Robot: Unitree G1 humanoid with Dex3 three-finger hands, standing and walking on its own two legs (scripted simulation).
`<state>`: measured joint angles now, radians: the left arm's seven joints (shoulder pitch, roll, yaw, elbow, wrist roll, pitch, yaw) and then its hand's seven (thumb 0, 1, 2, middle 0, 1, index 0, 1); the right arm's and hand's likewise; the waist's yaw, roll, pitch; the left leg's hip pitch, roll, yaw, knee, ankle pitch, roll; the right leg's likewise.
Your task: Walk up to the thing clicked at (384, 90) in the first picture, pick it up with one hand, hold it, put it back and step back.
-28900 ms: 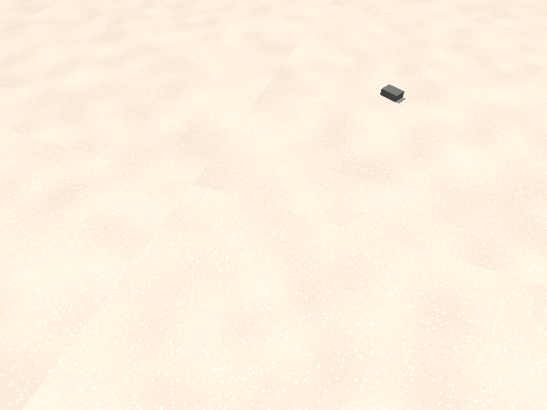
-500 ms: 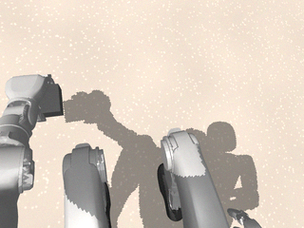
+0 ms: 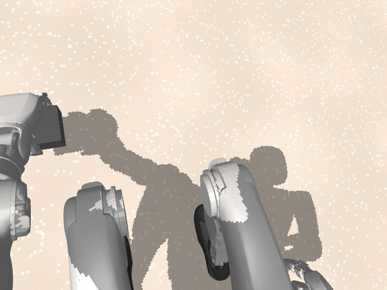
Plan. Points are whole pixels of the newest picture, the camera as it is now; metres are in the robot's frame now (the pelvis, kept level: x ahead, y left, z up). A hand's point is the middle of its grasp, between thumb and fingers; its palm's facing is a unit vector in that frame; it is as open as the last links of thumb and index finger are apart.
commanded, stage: lower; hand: left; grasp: from above
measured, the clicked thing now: (30, 129) +0.46 +0.28 -0.20
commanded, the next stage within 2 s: rest in 0.18 s
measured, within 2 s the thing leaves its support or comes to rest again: neither
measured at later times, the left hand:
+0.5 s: hand (41, 132) +0.46 +0.27 -0.23, palm faces -0.47 -0.08 -0.88, open 11.0 cm
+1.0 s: hand (47, 133) +0.47 +0.27 -0.27, palm faces -0.46 -0.10 -0.88, open 11.0 cm
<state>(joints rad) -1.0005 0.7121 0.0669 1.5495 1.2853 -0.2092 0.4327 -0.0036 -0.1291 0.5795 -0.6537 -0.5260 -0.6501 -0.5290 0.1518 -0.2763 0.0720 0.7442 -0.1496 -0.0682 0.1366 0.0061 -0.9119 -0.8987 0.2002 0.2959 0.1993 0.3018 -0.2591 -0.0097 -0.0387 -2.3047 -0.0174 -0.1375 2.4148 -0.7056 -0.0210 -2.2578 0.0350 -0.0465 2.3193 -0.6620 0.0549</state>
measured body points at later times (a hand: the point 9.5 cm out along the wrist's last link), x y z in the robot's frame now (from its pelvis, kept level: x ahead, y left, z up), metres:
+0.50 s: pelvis +0.00 +0.00 -0.03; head +0.26 +0.08 +0.34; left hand +0.48 +0.27 -0.18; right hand +0.03 -0.27 -0.11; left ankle +0.07 +0.13 -0.30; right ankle +0.10 -0.13 -0.30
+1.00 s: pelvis +0.00 +0.01 -0.03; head +0.27 +0.10 +0.31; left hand +0.49 +0.27 -0.22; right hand +0.02 -0.26 -0.10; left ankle +0.07 +0.13 -0.30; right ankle +0.10 -0.13 -0.30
